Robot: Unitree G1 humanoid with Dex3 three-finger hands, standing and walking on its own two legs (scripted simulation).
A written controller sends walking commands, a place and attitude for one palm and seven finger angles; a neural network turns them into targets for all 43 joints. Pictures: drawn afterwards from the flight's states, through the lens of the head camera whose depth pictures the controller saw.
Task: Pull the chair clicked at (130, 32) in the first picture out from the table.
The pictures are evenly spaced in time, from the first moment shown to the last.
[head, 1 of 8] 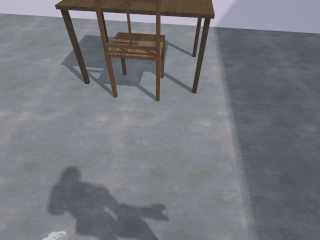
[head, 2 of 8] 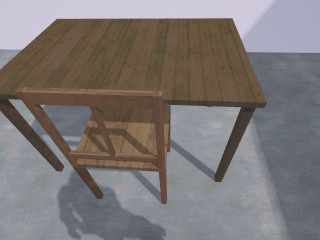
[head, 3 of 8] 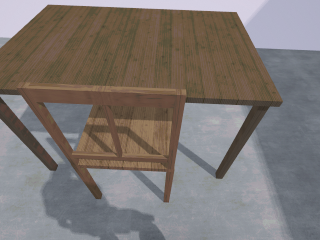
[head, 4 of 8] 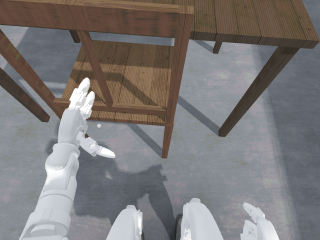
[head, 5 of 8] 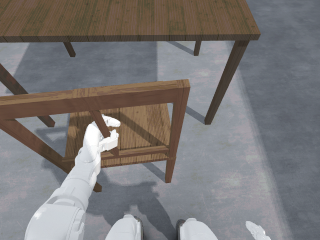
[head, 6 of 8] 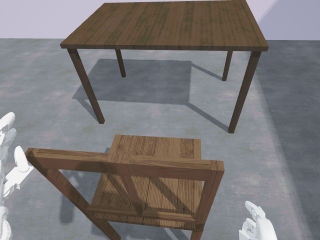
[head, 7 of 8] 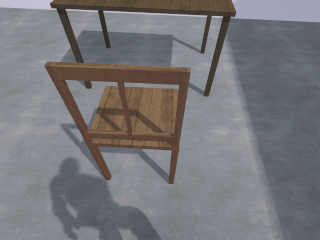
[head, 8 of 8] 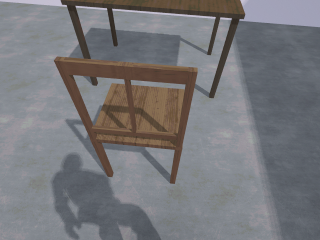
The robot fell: no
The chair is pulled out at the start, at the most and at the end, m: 0.00 0.70 0.69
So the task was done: yes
